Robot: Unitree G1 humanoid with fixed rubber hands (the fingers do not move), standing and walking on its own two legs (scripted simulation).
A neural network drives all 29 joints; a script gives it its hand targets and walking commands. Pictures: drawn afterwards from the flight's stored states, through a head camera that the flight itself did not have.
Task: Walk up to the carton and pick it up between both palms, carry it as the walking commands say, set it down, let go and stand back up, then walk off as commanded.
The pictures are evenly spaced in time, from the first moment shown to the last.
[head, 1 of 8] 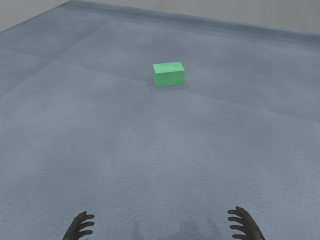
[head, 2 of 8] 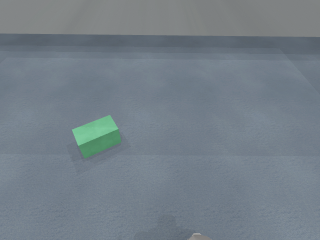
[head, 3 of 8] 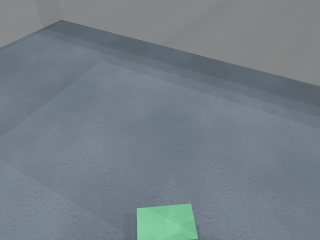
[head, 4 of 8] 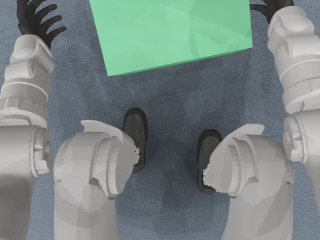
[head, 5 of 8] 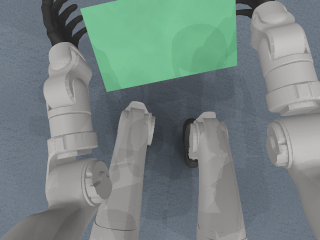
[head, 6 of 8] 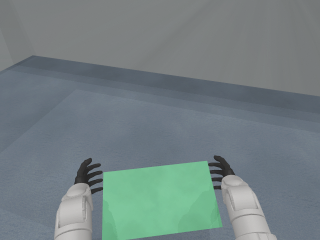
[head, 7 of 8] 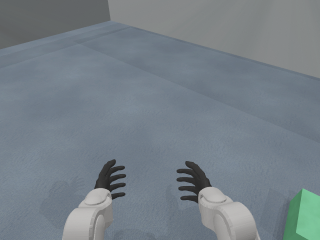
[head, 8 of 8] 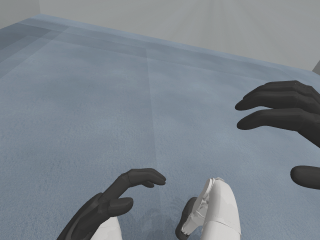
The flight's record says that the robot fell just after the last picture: yes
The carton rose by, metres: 0.66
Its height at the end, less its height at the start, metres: +0.13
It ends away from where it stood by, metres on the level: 1.17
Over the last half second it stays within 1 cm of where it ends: no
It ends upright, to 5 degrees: no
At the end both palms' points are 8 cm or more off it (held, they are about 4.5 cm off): yes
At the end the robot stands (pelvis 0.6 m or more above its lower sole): no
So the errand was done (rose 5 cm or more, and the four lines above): no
